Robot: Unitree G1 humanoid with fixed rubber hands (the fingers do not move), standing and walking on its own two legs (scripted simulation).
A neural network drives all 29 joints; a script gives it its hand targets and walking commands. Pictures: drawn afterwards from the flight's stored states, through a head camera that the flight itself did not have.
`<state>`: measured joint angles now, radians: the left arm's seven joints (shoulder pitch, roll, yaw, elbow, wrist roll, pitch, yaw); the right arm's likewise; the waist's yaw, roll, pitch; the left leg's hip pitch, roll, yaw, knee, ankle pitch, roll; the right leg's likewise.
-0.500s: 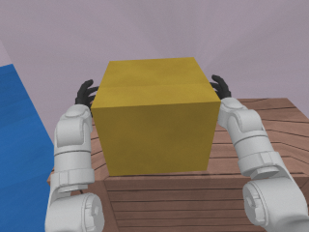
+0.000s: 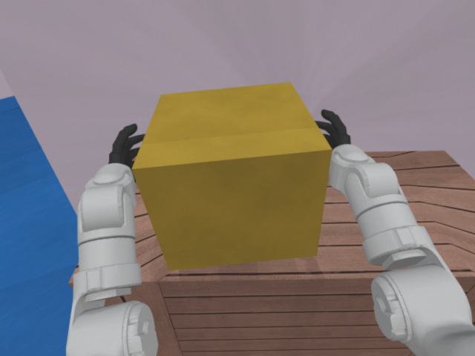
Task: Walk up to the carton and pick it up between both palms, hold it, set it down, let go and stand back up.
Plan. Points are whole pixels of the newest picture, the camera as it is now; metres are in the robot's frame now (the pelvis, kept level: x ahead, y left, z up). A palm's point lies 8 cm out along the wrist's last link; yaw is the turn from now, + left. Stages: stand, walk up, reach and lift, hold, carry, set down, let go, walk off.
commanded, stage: hold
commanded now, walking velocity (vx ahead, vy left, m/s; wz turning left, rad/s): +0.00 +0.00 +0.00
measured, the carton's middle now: (233, 169) +0.42 +0.01 +0.15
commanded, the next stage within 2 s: none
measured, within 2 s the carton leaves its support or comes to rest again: neither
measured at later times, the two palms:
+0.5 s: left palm (124, 171) +0.35 +0.18 +0.21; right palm (345, 157) +0.36 -0.17 +0.21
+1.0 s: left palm (124, 158) +0.36 +0.18 +0.23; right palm (346, 153) +0.37 -0.17 +0.21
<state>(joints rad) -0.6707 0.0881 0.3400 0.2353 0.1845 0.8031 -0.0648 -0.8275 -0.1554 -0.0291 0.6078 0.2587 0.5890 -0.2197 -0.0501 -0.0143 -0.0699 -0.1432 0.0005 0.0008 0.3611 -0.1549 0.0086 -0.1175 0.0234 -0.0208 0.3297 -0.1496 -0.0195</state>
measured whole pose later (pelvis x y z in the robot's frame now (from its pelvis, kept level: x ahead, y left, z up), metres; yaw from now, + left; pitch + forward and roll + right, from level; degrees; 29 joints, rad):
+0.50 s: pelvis -0.01 +0.00 +0.00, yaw +0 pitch -5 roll +0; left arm -0.69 0.07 0.33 0.24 0.23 0.84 -0.09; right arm -0.81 -0.16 -0.05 0.58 0.22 0.64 -0.20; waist -0.05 -0.01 -0.07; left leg -0.13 0.00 0.00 0.36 -0.15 0.01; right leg -0.10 0.02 -0.02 0.33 -0.14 -0.02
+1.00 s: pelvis +0.00 +0.00 +0.00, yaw +0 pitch -4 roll +0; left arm -0.78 0.08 0.36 0.36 0.26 0.81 -0.09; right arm -0.83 -0.16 -0.05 0.65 0.21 0.60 -0.20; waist -0.05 -0.02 -0.11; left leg -0.14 0.00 0.00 0.36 -0.15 0.01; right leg -0.12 0.02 -0.02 0.33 -0.15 -0.02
